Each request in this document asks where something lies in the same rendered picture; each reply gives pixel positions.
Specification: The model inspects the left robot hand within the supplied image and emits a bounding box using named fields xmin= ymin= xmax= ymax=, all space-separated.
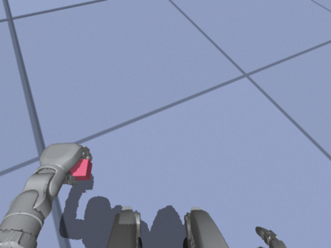
xmin=40 ymin=143 xmax=92 ymax=185

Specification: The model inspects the right robot hand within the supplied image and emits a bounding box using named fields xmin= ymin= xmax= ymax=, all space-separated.
xmin=255 ymin=227 xmax=287 ymax=248

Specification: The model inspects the small box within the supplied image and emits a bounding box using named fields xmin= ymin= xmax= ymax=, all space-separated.
xmin=70 ymin=159 xmax=92 ymax=180

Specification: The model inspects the left robot arm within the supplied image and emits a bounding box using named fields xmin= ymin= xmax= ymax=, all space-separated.
xmin=0 ymin=164 xmax=66 ymax=248

